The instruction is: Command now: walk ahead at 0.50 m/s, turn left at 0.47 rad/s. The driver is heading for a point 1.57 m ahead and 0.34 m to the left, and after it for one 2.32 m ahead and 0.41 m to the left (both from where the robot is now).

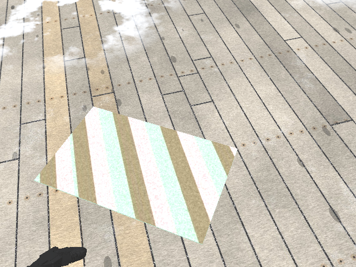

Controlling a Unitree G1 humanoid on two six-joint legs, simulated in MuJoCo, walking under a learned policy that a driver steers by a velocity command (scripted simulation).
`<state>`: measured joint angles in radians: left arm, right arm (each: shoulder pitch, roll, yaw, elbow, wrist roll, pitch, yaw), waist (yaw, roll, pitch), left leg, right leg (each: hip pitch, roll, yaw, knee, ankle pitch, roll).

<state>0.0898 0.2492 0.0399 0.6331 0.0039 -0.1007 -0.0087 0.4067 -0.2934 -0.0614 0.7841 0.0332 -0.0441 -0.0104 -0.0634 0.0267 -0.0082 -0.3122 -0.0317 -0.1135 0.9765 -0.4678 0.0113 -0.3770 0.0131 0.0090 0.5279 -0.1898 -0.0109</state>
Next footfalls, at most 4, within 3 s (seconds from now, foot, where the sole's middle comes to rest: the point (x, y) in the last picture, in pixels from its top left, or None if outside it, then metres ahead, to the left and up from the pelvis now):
0.40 left None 0.34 0.19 -0.77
0.94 right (160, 218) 0.70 0.08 -0.77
1.48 left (84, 182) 0.90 0.40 -0.77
2.04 right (119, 120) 1.25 0.27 -0.77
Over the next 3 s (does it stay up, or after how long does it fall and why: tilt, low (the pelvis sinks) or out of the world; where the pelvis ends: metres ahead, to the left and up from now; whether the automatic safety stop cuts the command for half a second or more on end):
stays up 1.50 0.37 0.00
